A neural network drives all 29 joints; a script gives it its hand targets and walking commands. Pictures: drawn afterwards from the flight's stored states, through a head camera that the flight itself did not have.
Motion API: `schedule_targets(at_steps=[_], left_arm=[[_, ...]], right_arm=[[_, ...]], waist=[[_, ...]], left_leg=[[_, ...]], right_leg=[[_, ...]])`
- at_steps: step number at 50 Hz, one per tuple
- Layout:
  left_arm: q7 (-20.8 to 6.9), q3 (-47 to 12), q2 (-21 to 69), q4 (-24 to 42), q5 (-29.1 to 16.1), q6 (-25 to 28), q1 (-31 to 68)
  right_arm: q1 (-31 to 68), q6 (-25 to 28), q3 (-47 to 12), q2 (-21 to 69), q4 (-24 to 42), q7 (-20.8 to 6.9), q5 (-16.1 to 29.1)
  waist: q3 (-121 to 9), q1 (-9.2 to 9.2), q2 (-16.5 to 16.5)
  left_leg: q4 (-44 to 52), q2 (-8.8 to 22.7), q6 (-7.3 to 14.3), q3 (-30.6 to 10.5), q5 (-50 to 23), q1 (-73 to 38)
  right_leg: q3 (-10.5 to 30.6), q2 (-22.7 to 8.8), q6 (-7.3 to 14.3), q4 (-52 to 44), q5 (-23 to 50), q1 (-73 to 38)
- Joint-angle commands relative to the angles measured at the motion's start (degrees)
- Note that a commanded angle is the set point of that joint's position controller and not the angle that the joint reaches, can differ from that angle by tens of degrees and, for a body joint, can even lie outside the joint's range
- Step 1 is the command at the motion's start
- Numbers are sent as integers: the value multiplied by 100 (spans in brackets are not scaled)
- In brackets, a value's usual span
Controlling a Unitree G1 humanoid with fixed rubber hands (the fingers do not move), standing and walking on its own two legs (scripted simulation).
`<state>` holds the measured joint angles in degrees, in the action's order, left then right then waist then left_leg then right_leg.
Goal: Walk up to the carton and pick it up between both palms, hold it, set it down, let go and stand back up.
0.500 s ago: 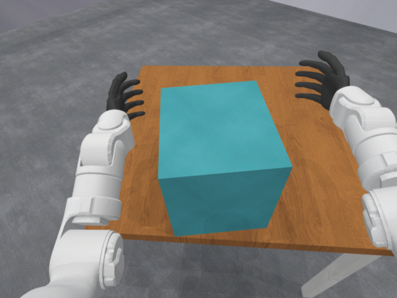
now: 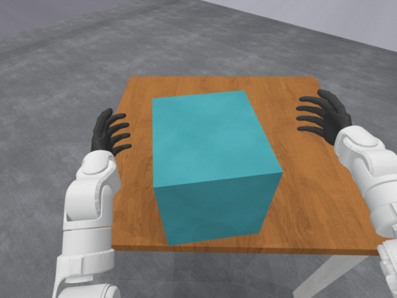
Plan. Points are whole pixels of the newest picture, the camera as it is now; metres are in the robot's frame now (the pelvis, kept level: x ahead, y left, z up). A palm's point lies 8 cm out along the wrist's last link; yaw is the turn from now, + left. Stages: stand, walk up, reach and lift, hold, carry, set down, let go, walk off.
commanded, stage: set down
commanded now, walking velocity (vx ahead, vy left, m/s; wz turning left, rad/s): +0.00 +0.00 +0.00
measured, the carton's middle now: (206, 167) +0.41 +0.03 +0.03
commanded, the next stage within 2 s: none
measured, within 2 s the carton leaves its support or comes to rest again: neither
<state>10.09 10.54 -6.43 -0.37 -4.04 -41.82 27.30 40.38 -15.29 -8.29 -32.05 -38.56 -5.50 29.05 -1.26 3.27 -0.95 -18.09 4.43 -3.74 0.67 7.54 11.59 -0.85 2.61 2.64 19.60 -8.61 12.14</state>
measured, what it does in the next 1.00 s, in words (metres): stands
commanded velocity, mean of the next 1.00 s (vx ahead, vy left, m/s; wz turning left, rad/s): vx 0.00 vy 0.00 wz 0.00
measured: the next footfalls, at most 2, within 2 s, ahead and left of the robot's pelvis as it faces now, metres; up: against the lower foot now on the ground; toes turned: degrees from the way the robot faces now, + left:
none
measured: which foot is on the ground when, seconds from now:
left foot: down 0.00-1.00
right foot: down 0.00-1.00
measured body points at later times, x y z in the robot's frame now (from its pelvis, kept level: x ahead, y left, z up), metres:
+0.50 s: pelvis -0.01 +0.00 +0.00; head -0.01 +0.00 +0.45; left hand +0.30 +0.20 +0.11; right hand +0.36 -0.23 +0.11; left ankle +0.02 +0.16 -0.75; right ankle +0.02 -0.09 -0.75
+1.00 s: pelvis +0.01 +0.01 +0.00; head +0.00 +0.01 +0.45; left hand +0.27 +0.18 +0.07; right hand +0.28 -0.24 +0.05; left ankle +0.02 +0.16 -0.75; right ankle +0.02 -0.09 -0.75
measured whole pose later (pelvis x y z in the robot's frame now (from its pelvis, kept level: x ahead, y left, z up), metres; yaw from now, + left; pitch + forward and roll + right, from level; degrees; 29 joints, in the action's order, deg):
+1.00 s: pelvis +0.01 +0.01 +0.00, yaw -2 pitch -1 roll +1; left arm 13.0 0.3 -0.1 9.5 -2.3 -18.7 -7.5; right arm -1.9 1.6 -0.3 -24.7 -15.2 -9.8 21.1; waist 0.7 1.4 -1.3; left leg -16.2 3.7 -2.9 3.2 7.9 6.8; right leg 1.6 2.0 2.2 20.8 -9.9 9.7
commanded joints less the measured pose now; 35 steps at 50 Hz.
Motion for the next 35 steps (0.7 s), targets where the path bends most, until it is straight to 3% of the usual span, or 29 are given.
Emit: schedule_targets(at_steps=[1, 2, 3, 4, 5, 6, 7, 8, 9, 11, 12, 13, 14, 15, 16, 17, 18, 22, 23, 24, 26, 27, 28, 29, 30, 31, 32, 33, 35], left_arm=[[2, -5, -516, 1499, 7, 341, 1665], [103, -152, -688, 1596, -217, 287, 2843], [183, -66, -281, 1726, -59, 296, 978], [192, -144, -676, 1844, -224, 272, 1931], [163, -221, -229, 1319, -212, 311, 798], [167, -257, -550, 1669, -276, 326, 1839], [139, -198, -75, 1240, -158, 317, 443], [106, -116, -497, 1374, -228, 314, 1592], [98, -74, -60, 1000, -92, 300, 399], [145, -152, -386, 1442, -249, 242, 1368], [158, -252, -125, 1407, -119, 240, 611], [104, -204, 75, 1659, 28, 254, -358], [125, -261, -457, 1835, -214, 282, 1461], [208, -146, -227, 1700, -102, 321, 595], [168, -108, -112, 1716, 119, 295, -181], [151, -375, -182, 1936, -86, 308, 877], [174, -339, 205, 1747, -33, 364, -350], [109, -221, -183, 1881, 0, 560, 231], [71, -277, 296, 1595, 177, 636, -1617], [50, -251, -137, 2411, 15, 811, -438], [89, -278, -253, 2410, -30, 894, -95], [117, -323, 190, 2295, 212, 943, -1790], [127, -475, -192, 2831, -62, 1035, -503], [117, -564, 200, 2154, 104, 1023, -1448], [128, -586, -189, 2347, -109, 1118, -183], [116, -546, 569, 1709, 276, 1170, -2616], [110, -507, -141, 2546, -24, 1285, -904], [147, -586, 245, 1962, 139, 1295, -1872], [112, -772, 378, 2407, 32, 1470, -2176]], right_arm=[[2021, 339, 696, -999, 1294, -13, -135], [3148, 240, 920, -1174, 1497, -29, -224], [1277, 283, 745, -1010, 1343, -107, -43], [2280, 273, 1058, -1298, 1521, -80, -142], [1043, 293, 654, -837, 1111, -83, -185], [2273, 300, 981, -1010, 1670, -54, -232], [946, 302, 633, -676, 1322, -41, -156], [2024, 248, 1010, -1022, 1706, -16, -289], [899, 244, 633, -629, 1315, -32, -180], [1850, 225, 1014, -930, 1783, 3, -327], [1011, 213, 813, -723, 1648, -45, -270], [141, 338, 951, -712, 1774, -44, -336], [1722, 319, 1274, -1026, 2136, 28, -584], [844, 297, 1094, -791, 1687, 22, -339], [157, 366, 974, -734, 1753, -4, -359], [1052, 344, 1260, -1020, 1934, -12, -549], [-101, 425, 916, -716, 1646, -87, -337], [611, 586, 1082, -623, 2414, -19, -347], [-1279, 685, 793, -350, 1970, -42, -422], [-319, 815, 989, -577, 2536, 0, -361], [5, 763, 1291, -805, 2694, -19, -410], [-1658, 796, 985, -442, 2217, -52, -382], [-635, 908, 1308, -792, 2937, -50, -373], [-1513, 896, 1153, -540, 2439, -87, -422], [-193, 927, 1372, -718, 2992, -80, -526], [-2595, 990, 796, -230, 2412, -141, -357], [-852, 1134, 1207, -708, 3492, -89, -475], [-1831, 1078, 1020, -442, 2884, -110, -494], [-2426, 1275, 1002, -534, 3100, -154, -483]], waist=[[-2349, -23, -111], [-2631, -38, 90], [-2445, 35, 33], [-2586, -14, 76], [-2106, 14, -237], [-2391, -49, -198], [-1865, 81, -411], [-2165, -24, -355], [-1782, 95, -505], [-2186, -27, -306], [-1916, -102, -382], [-1742, -83, -486], [-2272, -129, -309], [-1905, -16, -274], [-1590, -130, -418], [-1975, -290, -200], [-1642, -77, -247], [-1760, -38, -539], [-1265, -136, -634], [-1683, -211, -576], [-1639, -257, -143], [-1167, -218, -231], [-1669, -272, -90], [-1219, -274, -265], [-1441, -265, -314], [-720, -149, -434], [-1456, -183, -205], [-1205, -189, -358], [-1238, -267, -442]], left_leg=[[50, -619, 199, 174, -1078, -553], [26, -583, 216, 207, -618, -320], [-40, -491, 162, 78, -1042, -883], [-18, -573, 141, 175, -751, -717], [-16, -548, 193, 156, -800, -808], [56, -574, 194, 242, -498, -381], [16, -566, 275, 170, -676, -528], [132, -570, 311, 276, -313, -159], [103, -548, 343, 188, -358, -282], [144, -553, 301, 240, -154, -284], [69, -548, 301, 230, -152, -267], [96, -553, 286, 192, -545, -599], [149, -587, 260, 309, -234, -347], [73, -601, 293, 267, -203, -589], [138, -561, 305, 163, -406, -715], [140, -576, 259, 230, -195, -658], [47, -555, 250, 148, -603, -947], [12, -670, 340, 254, -279, -338], [46, -630, 349, 167, -646, -643], [15, -749, 296, 286, -685, -614], [84, -740, 252, 291, -566, -580], [74, -672, 224, 153, -910, -991], [44, -705, 205, 205, -710, -906], [138, -621, 254, 103, -660, -909], [99, -658, 249, 263, -176, -476], [130, -595, 313, 111, -613, -844], [116, -711, 218, 291, -425, -678], [176, -617, 261, 177, -538, -868], [119, -615, 271, 144, -997, -1372]], right_leg=[[215, 43, -235, -113, 1607, -956], [157, 74, -218, -27, 927, -521], [140, 132, -132, -77, 1223, -790], [128, 105, -172, -117, 860, -279], [179, 105, -175, -118, 1001, -700], [194, 87, -174, -160, 674, -521], [310, 42, -196, -167, 910, -944], [240, 78, -201, -156, 606, -508], [418, 3, -185, -156, 556, -897], [221, 61, -180, -162, 229, -454], [328, 13, -163, -194, 71, -731], [305, 42, -198, -219, 458, -804], [166, 71, -180, -130, 284, -407], [308, 11, -178, -139, 177, -486], [236, 85, -168, -206, 326, -609], [130, 146, -150, -119, 264, -303], [133, 163, -101, -64, 517, -524], [422, -15, -240, -222, 269, -639], [342, 67, -279, -186, 691, -1064], [278, 45, -314, -157, 840, -727], [357, 17, -264, -140, 619, -476], [372, 69, -238, -193, 884, -708], [226, 119, -245, -221, 640, -261], [369, 85, -189, -266, 560, -578], [379, 19, -199, -324, -30, -305], [454, 64, -182, -376, 503, -764], [292, 8, -191, -339, 365, -199], [375, 90, -169, -387, 461, -440], [240, 167, -158, -338, 815, -274]])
